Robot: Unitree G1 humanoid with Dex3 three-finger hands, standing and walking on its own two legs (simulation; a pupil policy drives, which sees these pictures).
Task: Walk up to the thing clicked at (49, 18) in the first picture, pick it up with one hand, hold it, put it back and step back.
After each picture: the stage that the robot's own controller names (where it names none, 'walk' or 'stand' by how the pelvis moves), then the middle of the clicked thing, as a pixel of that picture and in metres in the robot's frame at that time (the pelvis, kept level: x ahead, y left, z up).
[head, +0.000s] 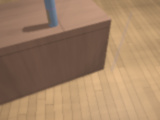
stand; (50, 9) +1.03 +0.25 -0.04
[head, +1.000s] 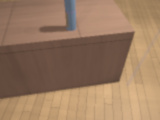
rise first; (70, 12) +0.96 +0.15 -0.03
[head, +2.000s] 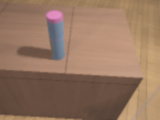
walk; (56, 37) +0.62 +0.17 -0.01
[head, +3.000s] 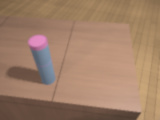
stand; (43, 62) +0.50 +0.21 -0.02
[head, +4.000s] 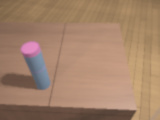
stand; (37, 68) +0.48 +0.23 -0.04
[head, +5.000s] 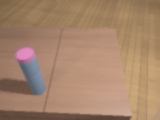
stand; (32, 73) +0.47 +0.25 -0.05
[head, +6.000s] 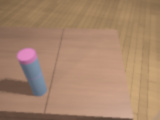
stand; (34, 74) +0.46 +0.24 -0.05
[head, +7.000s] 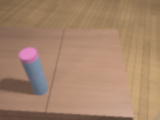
stand; (35, 73) +0.47 +0.24 -0.05
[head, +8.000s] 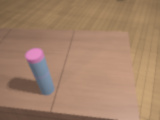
rise first; (41, 74) +0.47 +0.24 -0.04
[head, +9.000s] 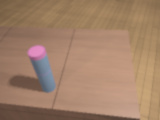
go down; (43, 71) +0.48 +0.23 -0.04
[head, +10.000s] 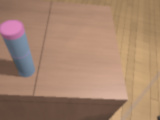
go down; (20, 52) +0.49 +0.22 +0.00
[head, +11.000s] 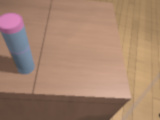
go down; (19, 48) +0.49 +0.22 +0.02
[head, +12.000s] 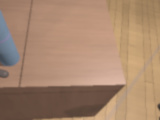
close in; out of the picture +0.50 +0.24 +0.05
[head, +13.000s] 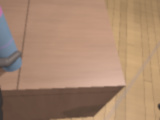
lift; (1, 41) +0.48 +0.22 +0.06
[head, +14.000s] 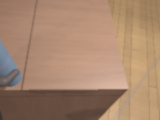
lift; out of the picture +0.41 +0.24 +0.06
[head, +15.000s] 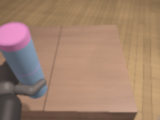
lift; (27, 67) +0.33 +0.17 +0.18
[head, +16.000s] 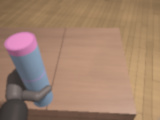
hold; (33, 75) +0.33 +0.17 +0.14
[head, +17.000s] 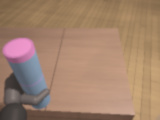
hold; (31, 79) +0.32 +0.17 +0.12
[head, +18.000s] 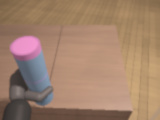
crouch; (36, 76) +0.34 +0.16 +0.11
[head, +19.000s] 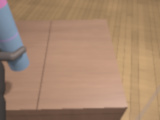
crouch; (7, 37) +0.46 +0.22 +0.17
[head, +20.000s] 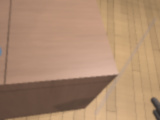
lower; out of the picture +0.51 +0.24 +0.08
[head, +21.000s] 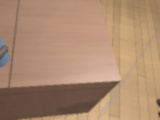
lower; out of the picture +0.49 +0.23 +0.07
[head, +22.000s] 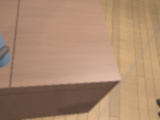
lower; out of the picture +0.49 +0.23 +0.07
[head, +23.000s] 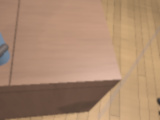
lower; out of the picture +0.49 +0.23 +0.07
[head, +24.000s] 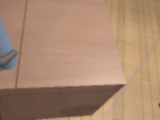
open; out of the picture +0.47 +0.23 +0.07
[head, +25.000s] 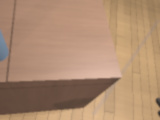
rise; out of the picture +0.48 +0.23 +0.07
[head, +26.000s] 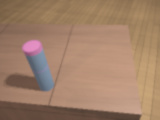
sink last; (40, 68) +0.47 +0.23 +0.01
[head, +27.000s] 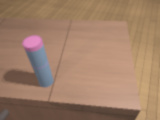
stand; (40, 64) +0.48 +0.22 +0.00
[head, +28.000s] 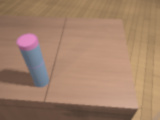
stand; (35, 63) +0.47 +0.22 +0.01
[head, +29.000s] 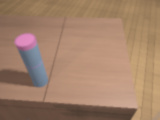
stand; (34, 63) +0.47 +0.23 +0.01
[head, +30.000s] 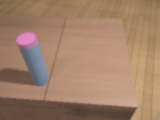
stand; (34, 62) +0.48 +0.23 +0.02
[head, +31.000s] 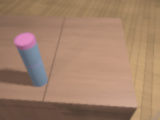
stand; (33, 63) +0.47 +0.23 +0.02
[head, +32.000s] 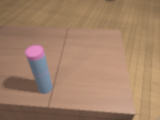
stand; (40, 71) +0.48 +0.22 -0.04
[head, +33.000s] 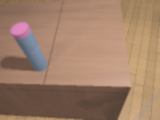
walk; (31, 49) +0.52 +0.27 -0.02
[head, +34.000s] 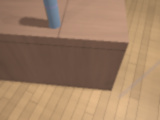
walk; (51, 6) +0.81 +0.19 -0.01
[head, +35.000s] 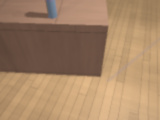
stand; (50, 0) +1.10 +0.28 -0.02
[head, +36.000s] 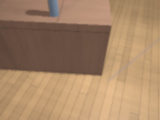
stand; out of the picture +1.07 +0.25 -0.04
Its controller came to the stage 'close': yes
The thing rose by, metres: 0.21
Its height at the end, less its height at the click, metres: +0.00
